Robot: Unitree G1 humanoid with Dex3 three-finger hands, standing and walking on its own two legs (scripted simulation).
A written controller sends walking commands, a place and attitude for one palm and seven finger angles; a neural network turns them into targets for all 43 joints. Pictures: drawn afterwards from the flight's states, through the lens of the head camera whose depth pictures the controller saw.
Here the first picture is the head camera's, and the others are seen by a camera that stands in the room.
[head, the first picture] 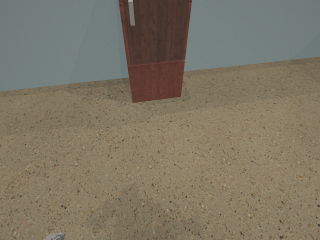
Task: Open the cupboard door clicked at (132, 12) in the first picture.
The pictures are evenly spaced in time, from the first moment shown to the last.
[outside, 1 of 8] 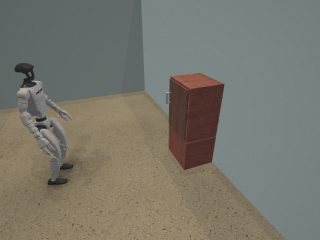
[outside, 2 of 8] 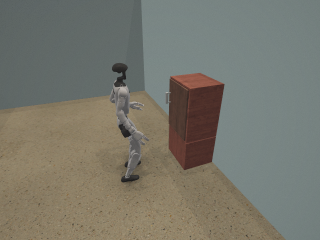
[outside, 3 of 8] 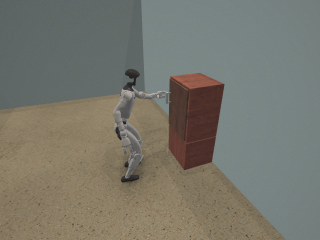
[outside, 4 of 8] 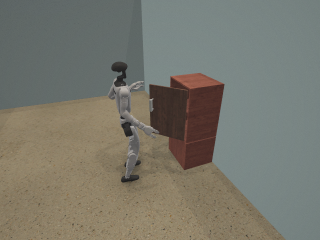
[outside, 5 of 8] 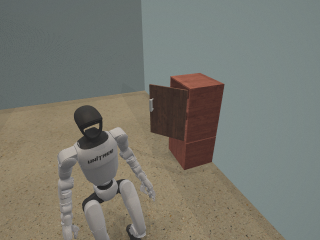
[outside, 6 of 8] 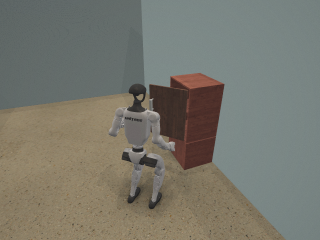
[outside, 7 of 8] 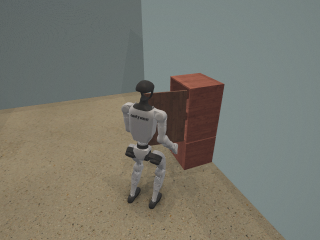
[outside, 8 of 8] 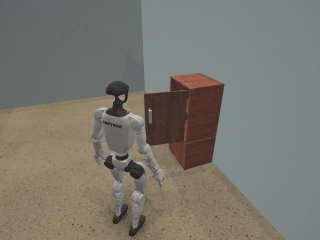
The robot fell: no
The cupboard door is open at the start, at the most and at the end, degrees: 0 82 82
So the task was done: yes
